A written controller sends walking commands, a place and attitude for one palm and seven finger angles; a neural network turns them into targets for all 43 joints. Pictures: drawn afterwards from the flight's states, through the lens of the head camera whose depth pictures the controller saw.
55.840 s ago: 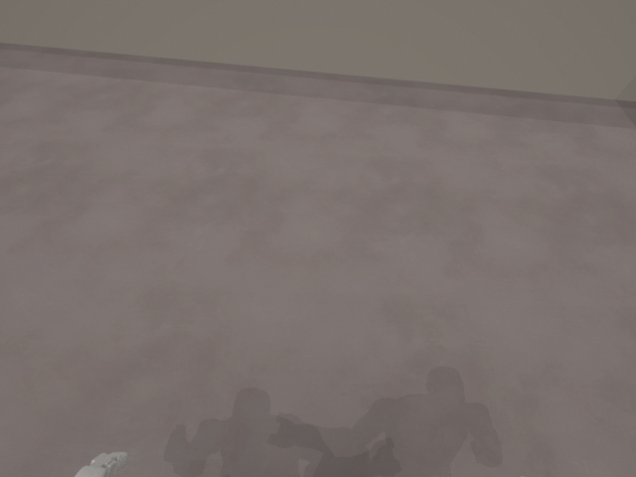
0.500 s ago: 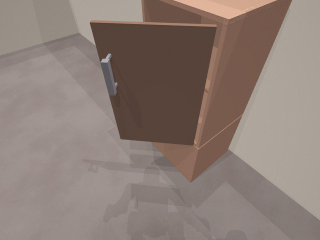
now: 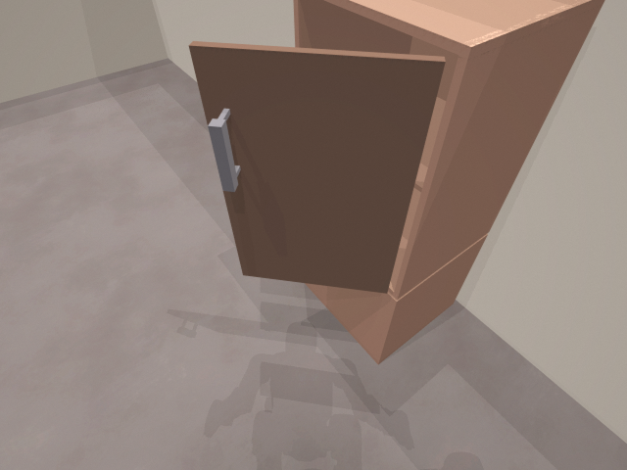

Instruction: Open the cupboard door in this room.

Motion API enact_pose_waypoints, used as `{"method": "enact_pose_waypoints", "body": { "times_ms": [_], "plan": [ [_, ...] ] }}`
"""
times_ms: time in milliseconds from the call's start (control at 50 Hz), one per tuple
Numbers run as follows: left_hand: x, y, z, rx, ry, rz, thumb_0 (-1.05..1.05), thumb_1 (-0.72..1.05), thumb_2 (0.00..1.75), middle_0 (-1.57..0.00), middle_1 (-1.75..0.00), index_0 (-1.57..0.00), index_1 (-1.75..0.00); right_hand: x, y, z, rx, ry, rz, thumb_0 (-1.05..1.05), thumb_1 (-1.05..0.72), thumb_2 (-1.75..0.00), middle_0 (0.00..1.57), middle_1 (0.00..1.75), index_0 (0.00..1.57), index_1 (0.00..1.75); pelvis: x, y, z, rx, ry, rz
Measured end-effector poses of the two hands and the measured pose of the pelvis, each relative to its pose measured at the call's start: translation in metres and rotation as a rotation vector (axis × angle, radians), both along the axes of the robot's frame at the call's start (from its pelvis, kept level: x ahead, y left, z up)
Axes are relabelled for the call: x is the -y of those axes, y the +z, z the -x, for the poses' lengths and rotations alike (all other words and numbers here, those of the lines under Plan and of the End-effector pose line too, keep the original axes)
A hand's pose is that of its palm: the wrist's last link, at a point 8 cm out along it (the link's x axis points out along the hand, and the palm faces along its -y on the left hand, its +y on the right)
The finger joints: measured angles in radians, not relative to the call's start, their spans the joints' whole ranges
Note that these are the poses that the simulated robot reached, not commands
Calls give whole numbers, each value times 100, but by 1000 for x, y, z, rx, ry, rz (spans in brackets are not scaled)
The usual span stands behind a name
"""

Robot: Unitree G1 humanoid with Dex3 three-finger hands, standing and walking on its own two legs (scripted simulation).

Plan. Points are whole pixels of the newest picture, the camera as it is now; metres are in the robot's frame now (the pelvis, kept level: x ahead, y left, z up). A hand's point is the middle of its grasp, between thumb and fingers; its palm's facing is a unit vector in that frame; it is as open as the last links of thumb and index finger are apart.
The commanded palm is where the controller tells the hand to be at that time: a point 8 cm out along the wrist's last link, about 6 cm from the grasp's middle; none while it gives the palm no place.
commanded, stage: look again from close up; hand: left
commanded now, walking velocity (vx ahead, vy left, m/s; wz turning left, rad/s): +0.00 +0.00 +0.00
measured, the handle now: (228, 150) +0.61 +0.20 +0.08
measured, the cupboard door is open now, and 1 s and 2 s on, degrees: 44 44 44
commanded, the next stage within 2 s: shuffle to correct the standing spot in 0.50 s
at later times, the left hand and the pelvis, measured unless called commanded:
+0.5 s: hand out of the picture +0.07 +0.24 -0.16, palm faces -0.03 -0.95 -0.32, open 7.4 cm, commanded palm none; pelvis +0.01 +0.01 +0.00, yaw +0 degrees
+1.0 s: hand out of the picture +0.05 +0.23 -0.18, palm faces -0.05 -0.98 -0.21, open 7.4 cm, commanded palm none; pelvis +0.04 +0.03 -0.01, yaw -4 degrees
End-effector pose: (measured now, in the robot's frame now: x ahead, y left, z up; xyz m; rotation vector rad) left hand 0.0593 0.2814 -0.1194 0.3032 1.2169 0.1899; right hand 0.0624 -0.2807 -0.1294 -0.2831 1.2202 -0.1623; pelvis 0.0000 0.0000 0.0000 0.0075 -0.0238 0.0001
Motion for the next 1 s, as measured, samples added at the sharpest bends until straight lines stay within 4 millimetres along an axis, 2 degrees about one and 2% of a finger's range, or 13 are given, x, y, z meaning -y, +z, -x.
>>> {"method": "enact_pose_waypoints", "body": {
  "times_ms": [220, 720, 840, 1000],
  "plan": [
    [-5, -1, -2, -10, 2, 0, 1, 90, 90, -21, -30, -20, -30, 0, 2, -3, -10, 0, 11, 0, -91, -90, 20, 30, 20, 29, -2, 1, -5, -1, -1, 2],
    [-7, -5, -12, -15, -3, 16, 1, 90, 90, -21, -30, -20, -30, -15, 0, 4, -40, -19, 2, 0, -91, -90, 20, 30, 20, 29, -11, 1, -13, -3, -16, 6],
    [-2, -16, -2, -61, 11, 51, 1, 90, 90, -20, -30, -20, -30, -31, -7, 17, -71, -47, -19, 0, -91, -90, 20, 30, 20, 29, -18, -3, -22, -6, -43, 16],
    [6, -33, 10, -165, 13, 115, 1, 90, 90, -20, -30, -20, -30, -72, -13, 48, -158, -123, -53, 0, -91, -90, 20, 30, 20, 29, -34, -6, -37, -6, -63, 13]
  ]
}}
